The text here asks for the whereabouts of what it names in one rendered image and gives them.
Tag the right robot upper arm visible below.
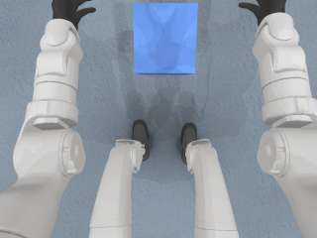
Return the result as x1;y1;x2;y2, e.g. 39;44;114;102
257;127;317;238

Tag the left robot upper arm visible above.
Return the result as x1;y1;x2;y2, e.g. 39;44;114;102
0;129;86;238

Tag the robot left forearm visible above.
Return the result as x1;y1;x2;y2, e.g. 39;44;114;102
13;19;83;173

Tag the robot right thigh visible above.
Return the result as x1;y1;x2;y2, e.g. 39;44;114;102
187;144;240;238

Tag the robot right forearm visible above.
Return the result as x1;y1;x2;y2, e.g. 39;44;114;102
253;12;317;129

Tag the robot left hand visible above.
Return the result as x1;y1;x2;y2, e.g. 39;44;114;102
52;0;96;31

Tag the robot right hand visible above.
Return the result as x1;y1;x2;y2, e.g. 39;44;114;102
238;0;286;26

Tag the robot left foot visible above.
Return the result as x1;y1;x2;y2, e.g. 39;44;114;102
132;119;150;162

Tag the carton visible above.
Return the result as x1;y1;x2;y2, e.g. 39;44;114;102
133;3;198;75

